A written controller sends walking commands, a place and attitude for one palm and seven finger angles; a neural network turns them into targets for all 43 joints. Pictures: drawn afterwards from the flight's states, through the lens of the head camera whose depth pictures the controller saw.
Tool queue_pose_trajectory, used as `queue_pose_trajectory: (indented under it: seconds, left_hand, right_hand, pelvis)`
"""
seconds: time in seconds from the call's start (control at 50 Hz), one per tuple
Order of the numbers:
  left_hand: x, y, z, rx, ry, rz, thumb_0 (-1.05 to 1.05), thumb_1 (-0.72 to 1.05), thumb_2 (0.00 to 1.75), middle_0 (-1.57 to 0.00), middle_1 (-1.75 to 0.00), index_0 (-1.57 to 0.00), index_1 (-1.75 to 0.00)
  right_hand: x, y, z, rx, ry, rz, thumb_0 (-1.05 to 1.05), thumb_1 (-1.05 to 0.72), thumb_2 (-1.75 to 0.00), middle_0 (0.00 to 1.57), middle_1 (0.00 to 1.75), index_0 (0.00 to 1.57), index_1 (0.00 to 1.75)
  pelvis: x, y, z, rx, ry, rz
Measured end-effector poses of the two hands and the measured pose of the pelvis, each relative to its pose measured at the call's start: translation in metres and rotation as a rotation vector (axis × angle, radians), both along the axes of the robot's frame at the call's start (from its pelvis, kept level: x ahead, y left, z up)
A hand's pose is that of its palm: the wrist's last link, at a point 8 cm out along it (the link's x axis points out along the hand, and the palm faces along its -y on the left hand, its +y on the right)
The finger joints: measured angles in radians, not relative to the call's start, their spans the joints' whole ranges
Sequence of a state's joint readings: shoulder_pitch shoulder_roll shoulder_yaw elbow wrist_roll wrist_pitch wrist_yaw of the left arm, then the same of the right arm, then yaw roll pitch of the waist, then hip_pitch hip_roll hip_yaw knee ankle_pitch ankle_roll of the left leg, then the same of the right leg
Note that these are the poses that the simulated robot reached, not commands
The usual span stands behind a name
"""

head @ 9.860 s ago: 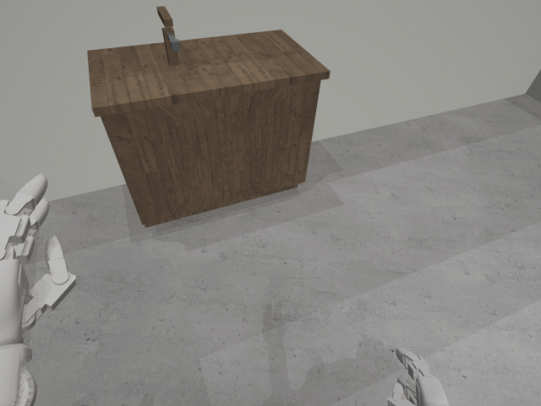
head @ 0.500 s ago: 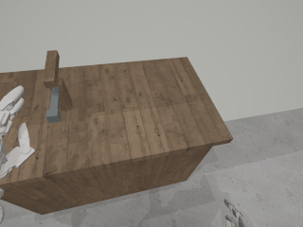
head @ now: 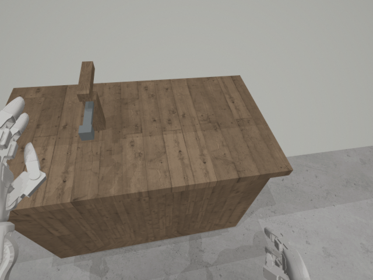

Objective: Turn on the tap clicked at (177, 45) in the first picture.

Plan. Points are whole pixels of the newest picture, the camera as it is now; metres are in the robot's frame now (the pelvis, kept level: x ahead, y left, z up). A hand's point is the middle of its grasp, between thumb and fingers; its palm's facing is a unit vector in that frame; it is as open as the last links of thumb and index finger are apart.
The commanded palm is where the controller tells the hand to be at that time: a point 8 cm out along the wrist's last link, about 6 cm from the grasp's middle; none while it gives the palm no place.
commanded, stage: come to a stop and stand still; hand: left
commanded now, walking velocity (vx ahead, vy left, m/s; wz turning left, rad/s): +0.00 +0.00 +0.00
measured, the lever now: (86, 132) +0.40 +0.29 +0.05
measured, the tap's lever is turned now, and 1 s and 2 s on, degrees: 0 0 0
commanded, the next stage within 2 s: look again from close up in 0.02 s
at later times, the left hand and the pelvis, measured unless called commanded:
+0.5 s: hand (47, 179) +0.21 +0.24 +0.17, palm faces +0.38 -0.87 -0.32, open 7.4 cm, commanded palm +0.16 +0.27 +0.18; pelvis +0.00 -0.01 +0.00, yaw +0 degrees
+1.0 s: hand (56, 193) +0.20 +0.23 +0.16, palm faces +0.50 -0.81 -0.30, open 7.4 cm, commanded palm +0.15 +0.26 +0.17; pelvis +0.02 -0.04 -0.02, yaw +1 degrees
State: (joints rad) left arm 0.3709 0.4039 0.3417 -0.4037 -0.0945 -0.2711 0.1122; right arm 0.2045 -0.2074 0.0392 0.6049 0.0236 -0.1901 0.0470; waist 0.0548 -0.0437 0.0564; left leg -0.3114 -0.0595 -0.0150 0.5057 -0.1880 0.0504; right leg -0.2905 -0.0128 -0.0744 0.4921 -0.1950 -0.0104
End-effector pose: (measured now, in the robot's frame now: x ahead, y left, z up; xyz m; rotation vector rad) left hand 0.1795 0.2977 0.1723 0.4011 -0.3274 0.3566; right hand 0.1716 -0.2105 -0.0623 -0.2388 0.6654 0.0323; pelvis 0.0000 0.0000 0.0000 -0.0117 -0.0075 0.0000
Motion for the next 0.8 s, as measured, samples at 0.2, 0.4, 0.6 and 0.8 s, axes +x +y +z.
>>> queue_pose_trajectory:
  seconds: [0.2,0.4,0.6,0.8]
  left_hand:
    - [-0.004,-0.007,0.002,-0.002,0.005,-0.008,0.02,0.89,0.89,-0.20,-0.30,-0.21,-0.30]
    - [-0.004,-0.012,0.004,0.005,0.018,-0.023,0.02,0.89,0.89,-0.21,-0.30,-0.21,-0.30]
    - [0.008,-0.003,0.029,0.129,-0.047,-0.014,0.02,0.88,0.89,-0.21,-0.30,-0.21,-0.31]
    - [0.013,-0.035,-0.008,-0.058,0.185,-0.041,0.01,0.90,0.89,-0.20,-0.30,-0.20,-0.30]
  right_hand:
    - [-0.019,-0.018,-0.006,-0.022,0.039,-0.043,0.02,-0.90,-0.89,0.21,0.30,0.20,0.30]
    - [-0.021,-0.027,-0.003,-0.026,0.025,-0.077,0.02,-0.90,-0.89,0.20,0.30,0.20,0.30]
    - [-0.009,-0.016,-0.004,-0.059,0.004,-0.007,0.01,-0.90,-0.90,0.20,0.30,0.20,0.30]
    - [0.019,-0.013,0.001,0.045,-0.134,-0.055,0.02,-0.90,-0.89,0.21,0.30,0.20,0.30]
  pelvis:
    - [-0.004,-0.004,0.000,-0.002,-0.009,0.002]
    - [-0.004,-0.007,0.001,-0.001,-0.013,-0.001]
    - [-0.005,-0.008,-0.002,-0.009,-0.021,0.026]
    - [0.007,-0.013,-0.007,0.027,-0.038,-0.033]
